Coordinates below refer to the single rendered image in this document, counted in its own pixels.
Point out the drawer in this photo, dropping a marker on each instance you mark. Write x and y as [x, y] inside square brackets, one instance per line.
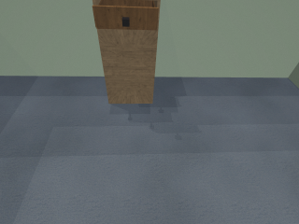
[142, 14]

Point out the handle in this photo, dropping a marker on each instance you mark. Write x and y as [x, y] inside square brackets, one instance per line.
[125, 21]

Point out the cabinet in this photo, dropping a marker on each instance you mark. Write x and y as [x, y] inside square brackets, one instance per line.
[129, 62]

